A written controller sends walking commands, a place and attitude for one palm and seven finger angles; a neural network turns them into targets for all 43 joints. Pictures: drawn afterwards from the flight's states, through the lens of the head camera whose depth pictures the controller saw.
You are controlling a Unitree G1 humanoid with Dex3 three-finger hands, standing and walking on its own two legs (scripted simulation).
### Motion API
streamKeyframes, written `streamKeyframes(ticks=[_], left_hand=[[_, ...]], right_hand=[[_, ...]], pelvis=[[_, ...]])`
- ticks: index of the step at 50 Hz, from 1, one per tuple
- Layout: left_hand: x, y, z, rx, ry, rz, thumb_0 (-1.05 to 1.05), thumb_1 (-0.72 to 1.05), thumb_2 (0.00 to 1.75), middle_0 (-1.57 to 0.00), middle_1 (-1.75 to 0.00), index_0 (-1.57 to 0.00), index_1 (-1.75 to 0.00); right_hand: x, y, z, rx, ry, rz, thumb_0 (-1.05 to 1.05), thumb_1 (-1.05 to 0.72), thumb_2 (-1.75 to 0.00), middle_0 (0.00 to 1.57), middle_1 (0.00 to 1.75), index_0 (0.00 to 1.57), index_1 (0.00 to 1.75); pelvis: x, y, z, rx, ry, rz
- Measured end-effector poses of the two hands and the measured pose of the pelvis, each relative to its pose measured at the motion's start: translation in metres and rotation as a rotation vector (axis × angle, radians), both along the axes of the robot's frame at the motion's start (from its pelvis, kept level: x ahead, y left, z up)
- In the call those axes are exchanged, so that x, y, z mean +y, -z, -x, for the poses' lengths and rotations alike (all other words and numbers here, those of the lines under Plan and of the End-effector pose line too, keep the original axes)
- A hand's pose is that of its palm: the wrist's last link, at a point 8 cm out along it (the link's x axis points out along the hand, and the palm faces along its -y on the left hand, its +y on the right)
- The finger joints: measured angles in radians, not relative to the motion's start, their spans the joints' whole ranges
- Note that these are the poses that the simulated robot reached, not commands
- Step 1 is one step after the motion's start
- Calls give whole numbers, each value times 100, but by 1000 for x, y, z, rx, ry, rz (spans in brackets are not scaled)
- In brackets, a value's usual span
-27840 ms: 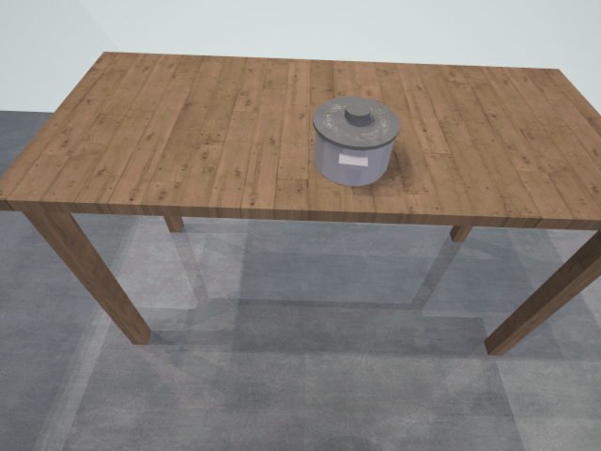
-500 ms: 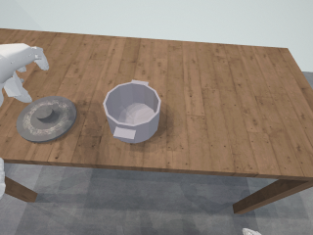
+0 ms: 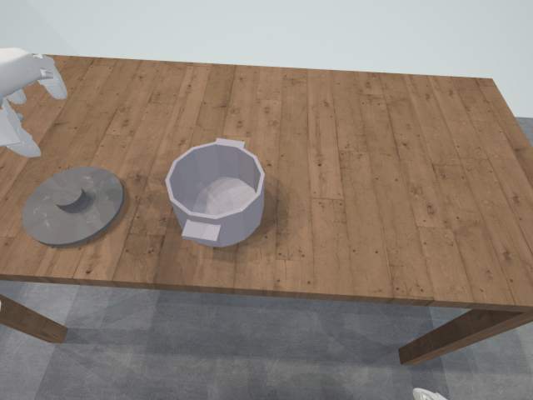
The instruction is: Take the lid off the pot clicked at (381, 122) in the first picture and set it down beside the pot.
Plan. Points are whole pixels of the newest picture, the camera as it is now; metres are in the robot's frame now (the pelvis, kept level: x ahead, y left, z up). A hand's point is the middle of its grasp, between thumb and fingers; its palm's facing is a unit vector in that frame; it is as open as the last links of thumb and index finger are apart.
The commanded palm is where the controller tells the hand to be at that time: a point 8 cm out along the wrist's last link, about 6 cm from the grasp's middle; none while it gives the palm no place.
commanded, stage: draw the hand back to the body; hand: left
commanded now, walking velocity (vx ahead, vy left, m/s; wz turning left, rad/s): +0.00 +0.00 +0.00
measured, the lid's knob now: (69, 196) +0.43 +0.35 +0.01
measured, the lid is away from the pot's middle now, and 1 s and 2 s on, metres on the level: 0.26 0.26 0.26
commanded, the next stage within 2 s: none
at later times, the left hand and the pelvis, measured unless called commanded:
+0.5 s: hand (13, 159) +0.38 +0.32 +0.17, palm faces -0.30 -0.06 -0.95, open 11.0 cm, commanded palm +0.35 +0.32 +0.23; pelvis +0.00 -0.01 +0.00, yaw +1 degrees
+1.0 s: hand (42, 141) +0.36 +0.25 +0.22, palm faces +0.50 -0.82 -0.27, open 10.0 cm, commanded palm +0.30 +0.28 +0.22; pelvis +0.03 -0.04 +0.00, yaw -2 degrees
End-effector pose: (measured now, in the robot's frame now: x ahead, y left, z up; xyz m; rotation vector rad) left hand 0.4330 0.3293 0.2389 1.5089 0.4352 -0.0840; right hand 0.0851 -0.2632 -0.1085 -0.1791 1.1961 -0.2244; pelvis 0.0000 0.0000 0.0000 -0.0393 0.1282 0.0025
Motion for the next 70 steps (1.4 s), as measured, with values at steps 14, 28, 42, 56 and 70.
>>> streamKeyframes(ticks=[14, 28, 42, 56, 70], left_hand=[[-10, 7, 18, -26, 18, -4, 0, 0, 62, -35, -88, -36, -88], [-18, 11, 69, -320, 53, 438, 0, 0, 62, -36, -88, -36, -88], [-38, 14, 98, -971, -127, 1068, 0, 9, 65, -34, -82, -34, -81], [-52, 17, 136, -995, -153, 1026, 1, 38, 74, -29, -63, -29, -63], [-63, 28, 172, -982, -165, 1041, 1, 69, 84, -24, -43, -24, -43]], right_hand=[[-11, 1, -13, -28, -3, -24, 1, -91, -90, 20, 29, 20, 30], [5, -9, -60, -188, -123, -29, 1, -91, -90, 20, 29, 20, 30], [-2, -27, -81, -378, -106, 1, 1, -91, -90, 20, 30, 20, 30], [-35, -23, -94, -375, -99, 28, 2, -91, -90, 20, 29, 20, 30], [-18, -33, -118, -471, -139, -6, 1, -91, -90, 20, 29, 20, 30]], pelvis=[[-10, 1, -3, -11, 3, -6], [-16, 0, 4, -77, -5, -8], [-34, -5, -18, -142, 45, -21], [-49, -4, -30, -151, 41, -28], [-54, -4, -25, -171, 40, -28]])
